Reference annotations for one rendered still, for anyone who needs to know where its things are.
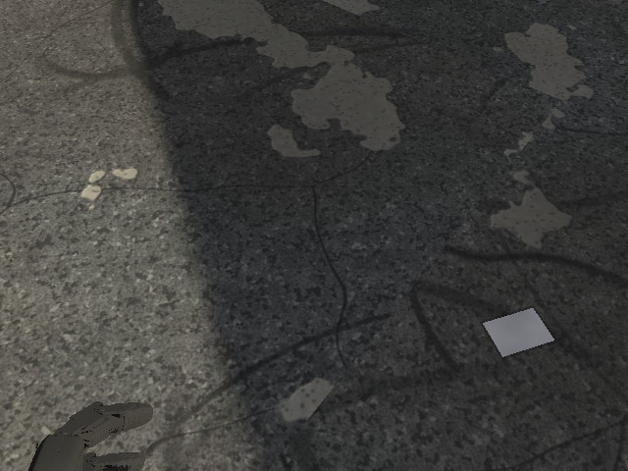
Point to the left robot hand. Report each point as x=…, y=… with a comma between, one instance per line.
x=64, y=450

